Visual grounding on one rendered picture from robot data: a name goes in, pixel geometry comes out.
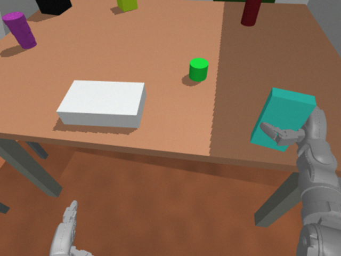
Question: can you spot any right robot hand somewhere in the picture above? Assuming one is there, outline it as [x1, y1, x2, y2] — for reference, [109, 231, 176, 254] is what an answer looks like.
[260, 106, 327, 147]

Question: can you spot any table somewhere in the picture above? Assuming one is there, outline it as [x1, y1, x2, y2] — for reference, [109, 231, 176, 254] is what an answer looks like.
[0, 0, 341, 228]

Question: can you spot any left robot hand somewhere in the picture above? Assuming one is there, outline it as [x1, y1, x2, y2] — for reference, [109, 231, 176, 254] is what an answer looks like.
[49, 200, 93, 256]

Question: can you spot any right robot arm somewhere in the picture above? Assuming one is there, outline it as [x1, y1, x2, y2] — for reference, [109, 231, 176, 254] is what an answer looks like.
[296, 139, 341, 256]

